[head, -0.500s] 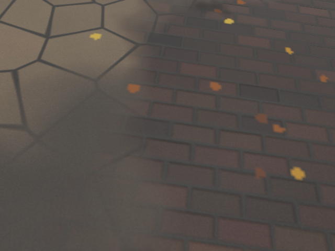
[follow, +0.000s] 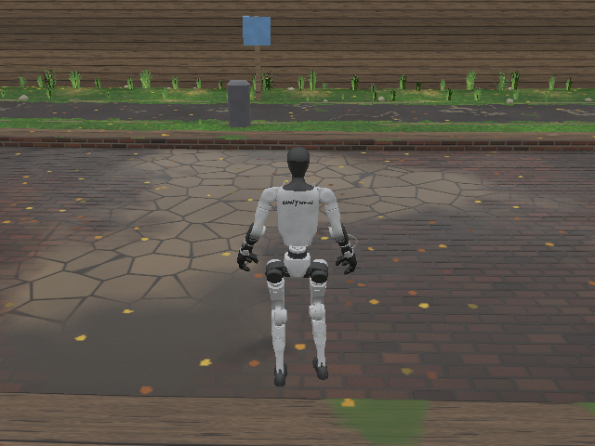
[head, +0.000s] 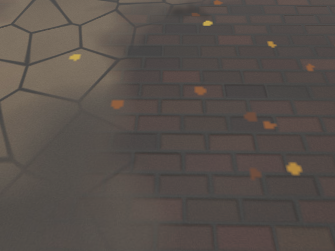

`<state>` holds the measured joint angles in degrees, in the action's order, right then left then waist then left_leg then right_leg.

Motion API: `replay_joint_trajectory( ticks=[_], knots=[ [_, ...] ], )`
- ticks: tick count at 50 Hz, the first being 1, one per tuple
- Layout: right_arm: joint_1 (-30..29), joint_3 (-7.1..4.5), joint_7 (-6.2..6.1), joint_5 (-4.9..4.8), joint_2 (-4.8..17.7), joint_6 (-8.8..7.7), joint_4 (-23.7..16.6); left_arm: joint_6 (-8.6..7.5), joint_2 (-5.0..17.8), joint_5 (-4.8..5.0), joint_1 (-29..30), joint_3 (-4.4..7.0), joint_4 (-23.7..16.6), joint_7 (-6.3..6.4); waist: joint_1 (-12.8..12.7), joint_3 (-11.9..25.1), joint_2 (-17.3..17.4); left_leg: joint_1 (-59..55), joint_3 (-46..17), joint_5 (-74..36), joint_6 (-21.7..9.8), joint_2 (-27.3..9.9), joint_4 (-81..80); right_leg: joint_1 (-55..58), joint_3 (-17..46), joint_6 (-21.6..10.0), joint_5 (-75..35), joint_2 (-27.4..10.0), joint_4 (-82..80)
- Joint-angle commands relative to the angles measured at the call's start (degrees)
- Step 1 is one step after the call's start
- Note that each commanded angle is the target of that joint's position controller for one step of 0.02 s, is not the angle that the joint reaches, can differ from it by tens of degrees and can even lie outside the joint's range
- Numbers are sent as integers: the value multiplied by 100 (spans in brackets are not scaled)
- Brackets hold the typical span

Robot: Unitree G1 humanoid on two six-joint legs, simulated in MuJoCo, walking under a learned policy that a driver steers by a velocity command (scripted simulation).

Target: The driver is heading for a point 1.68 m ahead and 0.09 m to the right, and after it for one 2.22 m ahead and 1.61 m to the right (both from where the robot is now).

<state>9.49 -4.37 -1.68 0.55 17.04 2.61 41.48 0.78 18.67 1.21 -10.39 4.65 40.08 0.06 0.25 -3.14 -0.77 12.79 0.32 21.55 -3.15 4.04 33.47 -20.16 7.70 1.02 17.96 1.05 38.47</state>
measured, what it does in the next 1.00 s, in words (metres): walks ahead: left foot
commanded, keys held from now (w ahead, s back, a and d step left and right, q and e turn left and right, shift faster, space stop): e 0.10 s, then w+e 0.24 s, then w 0.06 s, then w+q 0.56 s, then q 0.04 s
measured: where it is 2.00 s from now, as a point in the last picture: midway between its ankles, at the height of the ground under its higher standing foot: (189, 234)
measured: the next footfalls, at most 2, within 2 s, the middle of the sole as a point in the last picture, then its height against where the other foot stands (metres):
left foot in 0.62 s outside the picture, level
right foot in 1.08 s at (218, 220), level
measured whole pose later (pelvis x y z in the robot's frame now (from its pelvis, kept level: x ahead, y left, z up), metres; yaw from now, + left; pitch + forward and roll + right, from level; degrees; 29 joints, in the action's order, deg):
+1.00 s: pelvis +0.36 -0.05 +0.02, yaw -2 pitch +2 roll +0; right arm 24.2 -2.7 -1.0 -1.9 16.1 -2.3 44.6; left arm -6.3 16.3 -0.2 -1.4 1.4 35.9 -1.3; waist 5.9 -2.7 -2.0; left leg 2.0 -12.0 18.2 -4.3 5.8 19.1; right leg -33.2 6.1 3.0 -1.4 0.0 29.3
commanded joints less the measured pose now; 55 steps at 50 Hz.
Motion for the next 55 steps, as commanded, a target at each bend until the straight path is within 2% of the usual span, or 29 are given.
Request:
replay_joint_trajectory(
  ticks=[1,3,5,6,7,8,9,10,11,13,15,20,25,28,30,31,32,33,34,35,36,37,39,45,49,52,53,54,55],
  knots=[
    [-141,-209,-52,-52,765,-118,-441,6,505,-31,-22,130,-536,-31,-65,576,843,-575,-1756,-3046,-1101,-2087,-812,-491,-340,-216,478,-45,775],
    [-239,-222,-77,-101,875,-152,-486,28,489,-5,144,119,-669,-94,-41,349,753,-517,-1667,-3418,-1100,-2283,-786,-626,-580,-289,1145,-169,777],
    [-388,-268,-99,-167,1027,-123,-483,32,448,11,-53,127,-624,-128,-189,397,686,-169,-921,-3270,-670,-1859,-351,188,-826,-389,9,-9,-287],
    [-169,-261,-93,-160,953,-134,-440,23,623,5,-320,208,-568,-105,-218,588,379,251,-414,-2281,-314,-1392,297,929,-413,-587,-756,36,-880],
    [-194,-179,-77,5,639,-181,-693,-24,1417,11,-669,423,-606,-50,-145,745,-1138,1703,450,-288,333,-369,2210,1867,2009,-1359,-1145,-1156,-1523],
    [-568,-137,-31,-6,673,-269,-879,-135,1354,-65,-1155,326,-617,-131,-531,966,-1333,2821,-330,1792,435,133,3262,2303,3767,-2237,-507,-1974,-2274],
    [-461,-172,45,-144,746,-342,-841,-261,1046,-93,-1047,207,-600,-153,-397,695,-751,3161,-729,1575,360,-190,3572,2254,3515,-2168,433,-1996,-2357],
    [-450,-190,100,-172,794,-394,-783,-328,876,-31,-854,158,-605,-143,-282,380,-435,3217,-737,1025,286,-382,3430,2044,3025,-1881,926,-1693,-2363],
    [-466,-205,114,-113,792,-450,-716,-330,840,11,-686,145,-621,-103,-224,222,-172,3219,-712,509,277,-519,3028,1907,2662,-1655,1136,-1471,-2445],
    [-511,-212,135,-2,767,-558,-665,-309,799,-38,-525,95,-662,1,-158,216,-344,2775,-660,-328,388,-591,2445,1711,2165,-1492,468,-1117,-2592],
    [-465,-177,174,10,646,-648,-596,-307,761,-66,-607,86,-613,78,-162,352,-444,2514,-534,-782,515,-504,1966,1699,1782,-1467,-318,-959,-2590],
    [-916,-43,212,-71,416,-750,-642,-301,757,-22,-856,90,-393,145,-405,240,-648,1957,-417,-1418,741,-378,417,1358,1387,-1350,-524,-784,-2522],
    [-1259,24,313,-166,505,-853,-793,-369,780,-37,-1097,58,-156,44,-624,49,-721,1611,-238,-1527,469,-455,-129,1344,1384,-1325,-700,-1128,-2453],
    [-1044,7,353,-187,620,-893,-797,-368,822,-27,-1123,68,-28,25,-477,32,-755,1345,-96,-1215,129,-393,-387,1652,1292,-1244,-1491,-1300,-2252],
    [-156,-94,332,-172,769,-899,-540,-365,748,-34,-978,28,-29,42,17,493,-593,52,5,-1425,-179,-184,-704,1536,808,-1034,-3118,-997,-1361],
    [715,-182,317,-160,1019,-907,-389,-386,573,-97,-845,-48,-122,62,436,1135,-199,-1213,-794,-1498,-556,-717,-735,990,394,-804,-3292,-677,-32],
    [1466,-338,346,-100,1630,-880,-244,-471,367,-104,-1060,-121,-337,90,500,1774,1259,-2842,-3104,-727,-1440,-1859,-1164,-823,-301,-274,-1466,206,2033],
    [1495,-233,420,-240,1256,-879,-172,-567,503,-116,-968,-104,-410,86,448,1570,1514,-3049,-4429,127,-1613,-2263,-1818,-1940,-22,-196,1177,288,2774],
    [1174,-133,410,-244,951,-864,-205,-642,735,28,-621,-40,-449,28,388,721,1042,-2492,-4003,439,-1466,-2209,-1922,-2459,67,-252,911,-30,3050],
    [970,-95,382,-165,832,-826,-304,-708,661,39,-348,-76,-470,-8,359,388,605,-1999,-3438,109,-1354,-1974,-1981,-2440,-35,-296,515,-224,2999],
    [842,-63,360,-135,739,-785,-334,-761,594,-70,-166,-77,-515,-32,282,124,326,-1604,-3053,-465,-1290,-1753,-2072,-2443,-118,-264,199,-357,2630],
    [763,-31,329,-103,685,-769,-385,-777,582,-172,-138,-50,-527,-39,167,129,335,-1358,-2744,-1011,-1212,-1567,-2133,-2224,-142,-217,-58,-476,2308],
    [718,-18,263,-129,686,-738,-392,-779,463,-237,-154,-73,-543,-62,63,226,562,-1065,-2398,-1718,-1218,-1353,-2231,-1939,-289,-31,-277,-460,1876],
    [1110,-102,61,-207,962,-632,-154,-784,99,-194,986,-232,-814,-86,348,88,561,-41,-1710,-2430,-915,-857,-2112,-1029,-556,324,-1900,-41,-366],
    [1478,-100,25,-273,915,-538,23,-815,292,-114,1329,-155,-902,-133,387,117,614,-377,-2191,-2402,-705,-1017,-1718,-566,-347,187,-2143,145,-1040],
    [1280,-126,-21,-237,884,-422,-36,-860,542,-175,836,-16,-798,-93,33,441,821,-826,-2365,-3786,-357,-903,-707,141,-355,-155,-1888,194,-1417],
    [1072,-95,-11,-221,798,-413,-158,-882,660,-234,271,40,-695,-57,-304,901,749,-618,-2201,-4027,-134,-628,79,1097,-319,-371,-2522,-61,-1629],
    [945,8,1,-92,499,-425,-408,-864,1014,-329,-601,120,-616,7,-625,1856,136,275,-1880,-2677,118,-262,1664,2823,505,-779,-4003,-1127,-1150],
    [2269,158,39,-126,4,-437,-299,-734,1094,-372,-756,96,-555,-5,-83,2815,-1544,1915,-1402,2160,441,571,3484,4559,2540,-1925,-5543,-2847,-840]
  ],
)
Velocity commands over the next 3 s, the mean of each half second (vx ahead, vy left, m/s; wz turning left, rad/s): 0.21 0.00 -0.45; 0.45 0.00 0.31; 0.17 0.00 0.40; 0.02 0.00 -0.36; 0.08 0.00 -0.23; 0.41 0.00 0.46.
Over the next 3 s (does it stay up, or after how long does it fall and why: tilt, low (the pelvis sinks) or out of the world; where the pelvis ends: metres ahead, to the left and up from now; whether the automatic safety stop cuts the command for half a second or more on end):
stays up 0.78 -0.10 0.00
